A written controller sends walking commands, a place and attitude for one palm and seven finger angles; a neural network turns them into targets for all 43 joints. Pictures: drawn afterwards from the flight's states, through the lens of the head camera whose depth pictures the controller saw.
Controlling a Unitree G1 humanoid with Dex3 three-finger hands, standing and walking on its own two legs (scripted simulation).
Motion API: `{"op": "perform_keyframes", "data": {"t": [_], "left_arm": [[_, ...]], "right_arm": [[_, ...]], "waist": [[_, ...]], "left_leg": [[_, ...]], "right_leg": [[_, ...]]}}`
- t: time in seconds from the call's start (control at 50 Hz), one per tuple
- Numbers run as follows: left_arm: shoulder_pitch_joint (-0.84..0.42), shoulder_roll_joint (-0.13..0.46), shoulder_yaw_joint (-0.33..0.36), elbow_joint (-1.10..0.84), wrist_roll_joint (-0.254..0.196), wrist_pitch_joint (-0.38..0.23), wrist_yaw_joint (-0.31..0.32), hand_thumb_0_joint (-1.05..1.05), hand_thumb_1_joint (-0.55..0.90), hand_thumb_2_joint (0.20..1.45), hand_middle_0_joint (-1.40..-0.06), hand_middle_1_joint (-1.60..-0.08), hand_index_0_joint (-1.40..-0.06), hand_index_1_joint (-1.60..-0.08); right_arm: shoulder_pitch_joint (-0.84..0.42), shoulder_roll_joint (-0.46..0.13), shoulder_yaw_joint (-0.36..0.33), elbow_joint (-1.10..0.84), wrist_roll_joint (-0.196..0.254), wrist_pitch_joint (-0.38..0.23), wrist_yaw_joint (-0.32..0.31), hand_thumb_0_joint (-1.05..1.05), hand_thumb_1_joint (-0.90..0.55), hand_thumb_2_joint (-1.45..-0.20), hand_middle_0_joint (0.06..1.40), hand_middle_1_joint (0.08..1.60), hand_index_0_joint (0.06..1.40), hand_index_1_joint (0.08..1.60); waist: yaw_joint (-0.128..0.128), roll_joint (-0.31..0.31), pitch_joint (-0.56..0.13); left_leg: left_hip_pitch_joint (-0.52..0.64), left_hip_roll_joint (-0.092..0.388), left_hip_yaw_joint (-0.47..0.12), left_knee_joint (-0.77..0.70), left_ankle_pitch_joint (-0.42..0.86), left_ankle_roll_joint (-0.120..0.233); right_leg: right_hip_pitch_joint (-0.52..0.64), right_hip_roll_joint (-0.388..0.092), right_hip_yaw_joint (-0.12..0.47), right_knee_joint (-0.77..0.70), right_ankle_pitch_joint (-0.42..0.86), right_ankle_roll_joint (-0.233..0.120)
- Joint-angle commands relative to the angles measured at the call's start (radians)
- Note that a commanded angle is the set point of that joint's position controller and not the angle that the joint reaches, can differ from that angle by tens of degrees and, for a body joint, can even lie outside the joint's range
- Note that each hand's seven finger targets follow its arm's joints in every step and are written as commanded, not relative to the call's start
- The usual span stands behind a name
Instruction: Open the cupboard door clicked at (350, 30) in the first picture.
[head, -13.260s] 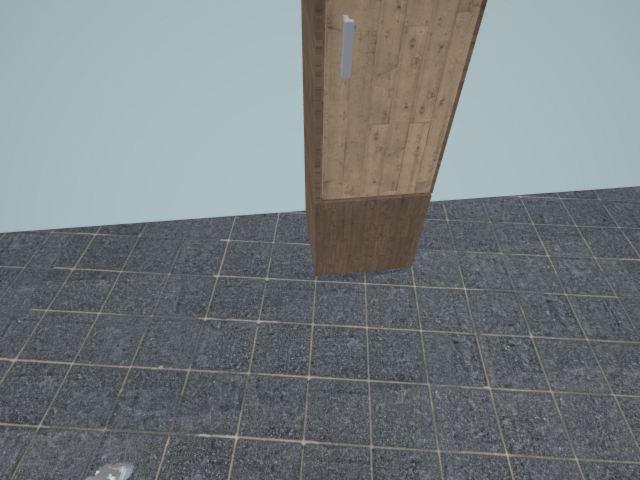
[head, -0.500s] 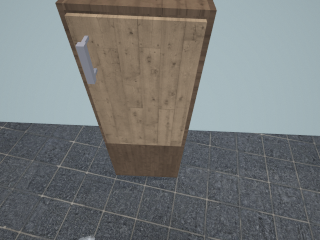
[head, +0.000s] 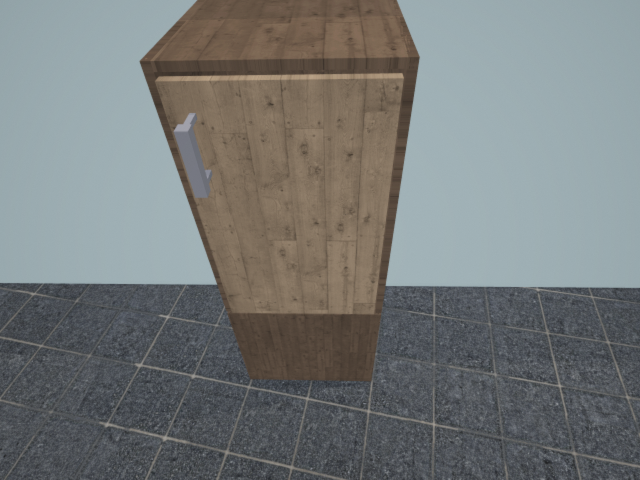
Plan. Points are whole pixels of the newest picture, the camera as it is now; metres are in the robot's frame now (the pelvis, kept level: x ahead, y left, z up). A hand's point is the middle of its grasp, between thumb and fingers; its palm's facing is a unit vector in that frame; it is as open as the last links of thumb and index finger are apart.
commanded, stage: come to a stop and stand still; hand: left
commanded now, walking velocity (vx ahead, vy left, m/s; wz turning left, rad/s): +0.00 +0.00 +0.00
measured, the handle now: (196, 155) +0.55 +0.24 +0.14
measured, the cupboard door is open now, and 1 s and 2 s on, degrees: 0 0 0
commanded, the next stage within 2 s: look again from close up in 0.02 s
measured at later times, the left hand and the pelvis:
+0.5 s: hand out of the picture +0.02 +0.15 -0.17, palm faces +0.03 -0.98 -0.21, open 7.3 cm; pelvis +0.02 -0.02 +0.00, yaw +0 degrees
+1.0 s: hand (218, 377) +0.23 +0.14 +0.04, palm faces +0.05 -1.00 +0.04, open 8.0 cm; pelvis +0.01 -0.01 -0.03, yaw +3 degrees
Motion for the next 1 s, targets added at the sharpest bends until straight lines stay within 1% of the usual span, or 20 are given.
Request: {"op": "perform_keyframes", "data": {"t": [0.0, 0.08, 0.28, 0.38, 0.64, 0.66, 0.68, 0.7, 0.72, 0.74, 0.76, 0.78, 0.8, 0.82, 0.84, 0.88, 0.9, 0.92, 0.94, 0.98], "left_arm": [[-0.008, 0.096, 0.017, -0.039, -0.003, -0.032, 0.007, 0.000, 0.900, 0.900, -0.200, -0.300, -0.200, -0.300], [-0.009, 0.090, 0.016, -0.019, -0.008, -0.041, 0.008, 0.000, 0.900, 0.900, -0.200, -0.300, -0.200, -0.300], [-0.006, 0.069, 0.013, 0.034, -0.012, -0.046, 0.011, 0.000, 0.900, 0.900, -0.200, -0.300, -0.200, -0.300], [-0.008, 0.063, 0.013, 0.042, -0.012, -0.045, 0.013, 0.000, 0.900, 0.900, -0.200, -0.300, -0.200, -0.300], [-0.006, 0.059, 0.016, 0.042, -0.010, -0.044, 0.013, 0.000, 0.900, 0.900, -0.200, -0.300, -0.200, -0.300], [0.097, 0.100, 0.018, 0.084, 0.000, -0.054, 0.050, 0.000, 0.900, 0.900, -0.200, -0.300, -0.200, -0.300], [-0.677, 0.313, 0.089, -1.426, -0.232, -0.280, 0.026, 0.000, 0.877, 0.890, -0.202, -0.315, -0.202, -0.315], [-0.318, 0.270, 0.109, -1.223, -0.155, -0.214, 0.090, 0.000, 0.853, 0.880, -0.203, -0.330, -0.203, -0.330], [-0.267, 0.181, 0.069, -1.138, -0.168, -0.159, 0.142, 0.000, 0.830, 0.870, -0.205, -0.345, -0.205, -0.345], [0.027, -0.027, -0.034, -0.918, -0.159, -0.062, 0.141, 0.000, 0.807, 0.860, -0.207, -0.360, -0.207, -0.360], [-0.074, -0.025, -0.054, -1.107, -0.207, -0.080, 0.115, 0.000, 0.783, 0.850, -0.208, -0.375, -0.208, -0.375], [-0.071, 0.029, -0.027, -1.178, -0.212, -0.127, 0.098, 0.000, 0.760, 0.840, -0.210, -0.390, -0.210, -0.390], [-0.066, 0.028, -0.025, -1.165, -0.204, -0.177, 0.084, 0.000, 0.737, 0.830, -0.212, -0.405, -0.212, -0.405], [-0.036, 0.017, -0.015, -1.113, -0.200, -0.216, 0.062, 0.000, 0.713, 0.820, -0.213, -0.420, -0.213, -0.420], [-0.008, -0.002, -0.004, -1.042, -0.197, -0.260, 0.028, 0.000, 0.690, 0.810, -0.215, -0.435, -0.215, -0.435], [0.187, -0.026, 0.039, -0.905, -0.235, -0.381, -0.076, 0.000, 0.643, 0.790, -0.218, -0.465, -0.218, -0.465], [0.278, -0.001, 0.090, -0.903, -0.258, -0.443, -0.134, 0.000, 0.620, 0.780, -0.220, -0.480, -0.220, -0.480], [0.354, 0.045, 0.152, -0.880, -0.271, -0.489, -0.200, 0.000, 0.597, 0.770, -0.222, -0.495, -0.222, -0.495], [0.338, 0.071, 0.171, -0.914, -0.279, -0.536, -0.266, 0.000, 0.573, 0.760, -0.223, -0.510, -0.223, -0.510], [0.344, 0.143, 0.231, -0.965, -0.245, -0.527, -0.304, 0.000, 0.527, 0.740, -0.227, -0.540, -0.227, -0.540]], "right_arm": [[0.059, -0.081, -0.009, -0.023, -0.002, -0.022, -0.003, 0.000, -0.900, -0.900, 0.200, 0.300, 0.200, 0.300], [0.086, -0.061, 0.000, 0.016, 0.001, -0.030, -0.005, 0.000, -0.900, -0.900, 0.200, 0.300, 0.200, 0.300], [0.121, -0.024, 0.012, 0.095, 0.003, -0.038, -0.014, 0.000, -0.900, -0.900, 0.200, 0.300, 0.200, 0.300], [0.133, -0.013, 0.012, 0.117, 0.003, -0.034, -0.016, 0.000, -0.900, -0.900, 0.200, 0.300, 0.200, 0.300], [0.127, -0.005, 0.008, 0.129, 0.002, -0.028, -0.018, 0.000, -0.900, -0.900, 0.200, 0.300, 0.200, 0.300], [-0.021, -0.066, -0.005, 0.063, 0.006, -0.039, -0.009, 0.000, -0.900, -0.900, 0.200, 0.300, 0.200, 0.300], [-0.053, -0.255, -0.009, -0.323, 0.063, -0.193, -0.063, 0.000, -0.900, -0.900, 0.200, 0.300, 0.200, 0.300], [-0.159, -0.160, 0.012, -0.272, 0.065, -0.278, -0.091, 0.000, -0.900, -0.900, 0.200, 0.300, 0.200, 0.300], [-0.139, -0.167, -0.007, -0.228, 0.071, -0.307, -0.093, 0.000, -0.900, -0.900, 0.200, 0.300, 0.200, 0.300], [-0.083, -0.112, -0.004, -0.212, 0.080, -0.312, -0.078, 0.000, -0.900, -0.900, 0.200, 0.300, 0.200, 0.300], [-0.099, -0.145, -0.001, -0.287, 0.097, -0.333, -0.078, 0.000, -0.900, -0.900, 0.200, 0.300, 0.200, 0.300], [-0.116, -0.169, -0.013, -0.313, 0.096, -0.359, -0.087, 0.000, -0.900, -0.900, 0.200, 0.300, 0.200, 0.300], [-0.122, -0.181, -0.016, -0.336, 0.081, -0.383, -0.090, 0.000, -0.900, -0.900, 0.200, 0.300, 0.200, 0.300], [-0.109, -0.180, -0.024, -0.368, 0.069, -0.395, -0.085, 0.000, -0.900, -0.900, 0.200, 0.300, 0.200, 0.300], [-0.100, -0.178, -0.035, -0.385, 0.058, -0.399, -0.073, 0.000, -0.900, -0.900, 0.200, 0.300, 0.200, 0.300], [-0.119, -0.178, -0.058, -0.442, 0.043, -0.403, -0.044, 0.000, -0.900, -0.900, 0.200, 0.300, 0.200, 0.300], [-0.140, -0.182, -0.070, -0.477, 0.038, -0.395, -0.026, 0.000, -0.900, -0.900, 0.200, 0.300, 0.200, 0.300], [-0.151, -0.195, -0.083, -0.511, 0.041, -0.377, 0.002, 0.000, -0.900, -0.900, 0.200, 0.300, 0.200, 0.300], [-0.178, -0.203, -0.084, -0.554, 0.033, -0.362, 0.020, 0.000, -0.900, -0.900, 0.200, 0.300, 0.200, 0.300], [-0.222, -0.196, -0.087, -0.617, 0.041, -0.326, 0.024, 0.000, -0.900, -0.900, 0.200, 0.300, 0.200, 0.300]], "waist": [[-0.023, -0.062, 0.096], [-0.025, -0.063, 0.066], [-0.016, -0.013, 0.078], [-0.016, -0.047, 0.098], [-0.022, -0.043, 0.104], [0.042, -0.087, 0.124], [-0.095, 0.130, -0.381], [-0.013, 0.243, -0.319], [-0.040, 0.238, -0.214], [-0.040, 0.117, -0.082], [-0.043, 0.053, 0.012], [-0.047, -0.022, 0.007], [-0.064, -0.142, 0.060], [-0.060, -0.214, 0.087], [-0.049, -0.318, 0.105], [0.009, -0.408, 0.089], [0.036, -0.387, 0.042], [0.062, -0.278, 0.011], [0.054, -0.194, -0.036], [0.079, -0.069, -0.084]], "left_leg": [[-0.119, 0.095, -0.143, -0.180, -0.147, 0.021], [-0.077, 0.087, -0.123, -0.156, -0.064, 0.014], [-0.086, 0.099, -0.109, -0.165, 0.007, 0.000], [-0.077, 0.098, -0.100, -0.160, 0.010, -0.003], [-0.045, 0.097, -0.090, -0.158, 0.000, -0.005], [-0.106, 0.115, -0.040, 0.051, 0.013, -0.032], [0.108, -0.002, -0.092, -0.093, 0.088, -0.001], [0.060, -0.007, -0.058, -0.117, 0.085, 0.014], [-0.018, 0.004, -0.062, -0.108, -0.005, -0.011], [-0.089, 0.019, -0.084, -0.122, -0.064, -0.010], [-0.111, 0.017, -0.113, -0.111, -0.103, -0.006], [-0.105, 0.012, -0.106, -0.071, -0.130, -0.001], [-0.155, -0.001, -0.111, -0.030, -0.153, 0.003], [-0.194, -0.015, -0.111, 0.017, -0.149, 0.004], [-0.247, -0.023, -0.111, 0.062, -0.140, -0.001], [-0.373, -0.027, -0.108, 0.150, -0.146, -0.015], [-0.402, -0.033, -0.098, 0.183, -0.142, -0.022], [-0.389, -0.043, -0.083, 0.209, -0.103, -0.032], [-0.396, -0.058, -0.073, 0.245, -0.077, -0.036], [-0.437, -0.069, -0.047, 0.275, -0.044, -0.022]], "right_leg": [[0.020, -0.062, 0.136, -0.147, -0.158, -0.021], [0.041, -0.077, 0.144, -0.162, -0.120, -0.026], [0.111, -0.076, 0.124, -0.146, 0.014, -0.035], [0.105, -0.078, 0.122, -0.160, 0.011, -0.035], [0.076, -0.071, 0.135, -0.196, -0.042, -0.033], [0.094, -0.128, 0.175, -0.117, 0.444, 0.002], [0.228, -0.039, 0.156, -0.083, 0.148, -0.006], [0.225, 0.007, 0.103, -0.052, 0.002, -0.040], [0.150, 0.009, 0.063, -0.046, -0.083, -0.029], [0.075, 0.019, 0.017, -0.060, -0.112, -0.012], [0.031, 0.017, 0.018, -0.070, -0.163, 0.001], [-0.021, 0.013, 0.032, -0.096, -0.256, 0.008], [-0.077, 0.013, 0.032, -0.101, -0.331, 0.014], [-0.125, 0.009, 0.035, -0.090, -0.379, 0.015], [-0.171, 0.015, 0.039, -0.070, -0.426, 0.017], [-0.201, 0.008, 0.064, -0.005, -0.481, 0.017], [-0.172, 0.011, 0.073, 0.029, -0.463, 0.010], [-0.137, 0.013, 0.080, 0.074, -0.381, -0.012], [-0.109, 0.006, 0.076, 0.122, -0.280, -0.024], [-0.098, 0.004, 0.078, 0.180, -0.152, -0.028]]}}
